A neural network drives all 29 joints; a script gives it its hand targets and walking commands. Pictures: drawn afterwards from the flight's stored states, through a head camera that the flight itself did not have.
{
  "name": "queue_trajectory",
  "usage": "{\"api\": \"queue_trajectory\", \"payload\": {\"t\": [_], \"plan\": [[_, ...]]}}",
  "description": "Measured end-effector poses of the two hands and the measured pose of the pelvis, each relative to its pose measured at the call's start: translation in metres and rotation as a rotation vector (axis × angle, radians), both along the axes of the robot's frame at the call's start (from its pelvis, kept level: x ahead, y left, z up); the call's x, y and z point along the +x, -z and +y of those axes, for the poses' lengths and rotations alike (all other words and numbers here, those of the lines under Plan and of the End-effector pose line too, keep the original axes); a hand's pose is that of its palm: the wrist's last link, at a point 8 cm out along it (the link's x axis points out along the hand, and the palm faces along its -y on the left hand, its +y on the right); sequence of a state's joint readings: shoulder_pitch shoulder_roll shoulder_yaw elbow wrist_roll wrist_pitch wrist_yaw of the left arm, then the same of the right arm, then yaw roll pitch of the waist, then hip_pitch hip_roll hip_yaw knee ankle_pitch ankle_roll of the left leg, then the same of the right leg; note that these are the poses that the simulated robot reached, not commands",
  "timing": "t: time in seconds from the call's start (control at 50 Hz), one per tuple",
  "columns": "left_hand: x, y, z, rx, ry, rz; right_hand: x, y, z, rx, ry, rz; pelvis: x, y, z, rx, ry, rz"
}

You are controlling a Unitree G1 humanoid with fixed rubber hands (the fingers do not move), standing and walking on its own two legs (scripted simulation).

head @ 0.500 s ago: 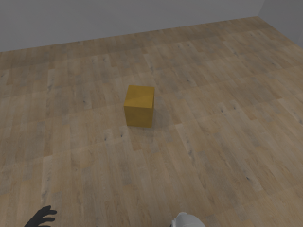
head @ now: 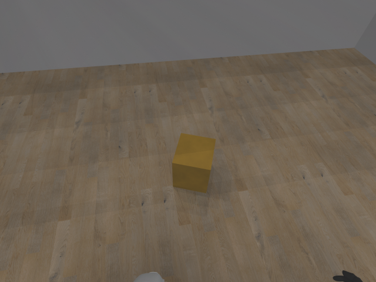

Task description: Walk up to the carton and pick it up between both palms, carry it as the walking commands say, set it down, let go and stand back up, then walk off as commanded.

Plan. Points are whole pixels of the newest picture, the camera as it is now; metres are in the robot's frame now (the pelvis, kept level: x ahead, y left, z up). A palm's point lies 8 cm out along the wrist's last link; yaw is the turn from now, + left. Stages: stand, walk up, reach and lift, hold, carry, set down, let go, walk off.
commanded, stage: walk up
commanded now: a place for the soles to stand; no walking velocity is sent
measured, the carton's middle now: (193, 163) +0.81 +0.00 -0.63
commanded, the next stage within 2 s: none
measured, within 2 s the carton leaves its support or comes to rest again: neither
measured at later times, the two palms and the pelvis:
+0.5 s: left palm (53, 221) +0.24 +0.33 -0.06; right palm (339, 240) +0.24 -0.33 -0.08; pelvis +0.16 -0.01 +0.01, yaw +1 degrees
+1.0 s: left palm (75, 192) +0.33 +0.33 -0.09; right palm (315, 195) +0.36 -0.31 -0.08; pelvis +0.23 +0.00 +0.01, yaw -1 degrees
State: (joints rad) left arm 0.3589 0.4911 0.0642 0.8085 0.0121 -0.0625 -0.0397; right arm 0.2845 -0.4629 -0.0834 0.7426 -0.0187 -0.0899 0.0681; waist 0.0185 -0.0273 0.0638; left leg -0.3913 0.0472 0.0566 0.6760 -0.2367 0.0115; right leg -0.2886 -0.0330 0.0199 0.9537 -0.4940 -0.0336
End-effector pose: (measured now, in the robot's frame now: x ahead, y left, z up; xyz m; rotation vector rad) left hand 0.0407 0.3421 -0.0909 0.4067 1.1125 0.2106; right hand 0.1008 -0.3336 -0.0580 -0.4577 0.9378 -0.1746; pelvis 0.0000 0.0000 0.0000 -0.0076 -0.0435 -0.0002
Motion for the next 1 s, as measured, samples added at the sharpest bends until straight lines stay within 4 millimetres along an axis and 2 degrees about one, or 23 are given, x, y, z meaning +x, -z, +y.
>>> {"api": "queue_trajectory", "payload": {"t": [0.1, 0.22, 0.28, 0.34, 0.4, 0.48, 0.54, 0.6, 0.66, 0.76, 0.9, 1.0], "plan": [[0.057, -0.002, -0.007, -0.041, 0.043, -0.013, 0.005, -0.007, 0.009, 0.005, 0.059, 0.041, 0.034, -0.011, 0.005, 0.004, 0.009, 0.004], [0.128, -0.017, -0.019, -0.042, 0.105, -0.045, 0.008, 0.002, 0.003, 0.028, 0.115, 0.111, 0.074, -0.015, 0.002, 0.010, 0.018, 0.012], [0.165, -0.023, -0.024, -0.015, 0.124, -0.084, 0.020, 0.015, -0.006, 0.048, 0.133, 0.134, 0.098, -0.010, -0.006, 0.012, 0.017, 0.016], [0.191, -0.028, -0.026, 0.016, 0.107, -0.145, 0.044, 0.029, -0.009, 0.059, 0.119, 0.155, 0.118, -0.004, -0.013, 0.001, 0.009, 0.009], [0.200, -0.036, -0.024, 0.028, 0.075, -0.159, 0.082, 0.029, -0.004, 0.064, 0.079, 0.143, 0.136, -0.008, -0.013, 0.003, -0.002, 0.001], [0.200, -0.037, -0.014, 0.036, 0.041, -0.119, 0.132, 0.020, 0.004, 0.065, 0.025, 0.104, 0.158, -0.013, -0.010, 0.010, -0.010, 0.003], [0.199, -0.028, -0.006, 0.026, 0.013, -0.075, 0.161, 0.015, 0.009, 0.043, 0.010, 0.086, 0.175, -0.011, -0.003, 0.013, -0.007, 0.005], [0.205, -0.007, 0.002, 0.004, -0.012, -0.036, 0.185, 0.017, 0.014, -0.001, 0.010, 0.061, 0.192, 0.000, 0.008, 0.003, 0.000, 0.005], [0.217, 0.010, -0.002, -0.026, -0.031, -0.002, 0.200, 0.017, 0.022, -0.009, 0.020, 0.051, 0.202, 0.003, 0.012, 0.011, 0.006, 0.001], [0.236, 0.020, -0.013, -0.050, -0.009, 0.028, 0.225, 0.016, 0.029, 0.008, 0.038, 0.033, 0.215, 0.002, 0.010, -0.002, 0.014, 0.004], [0.267, 0.010, -0.017, -0.048, -0.003, 0.028, 0.248, 0.018, 0.032, 0.044, 0.056, 0.042, 0.230, -0.007, 0.007, 0.000, 0.023, 0.017], [0.289, -0.003, -0.017, -0.021, 0.006, 0.006, 0.255, 0.020, 0.026, 0.059, 0.084, 0.042, 0.233, -0.012, 0.004, 0.006, 0.026, 0.011]]}}
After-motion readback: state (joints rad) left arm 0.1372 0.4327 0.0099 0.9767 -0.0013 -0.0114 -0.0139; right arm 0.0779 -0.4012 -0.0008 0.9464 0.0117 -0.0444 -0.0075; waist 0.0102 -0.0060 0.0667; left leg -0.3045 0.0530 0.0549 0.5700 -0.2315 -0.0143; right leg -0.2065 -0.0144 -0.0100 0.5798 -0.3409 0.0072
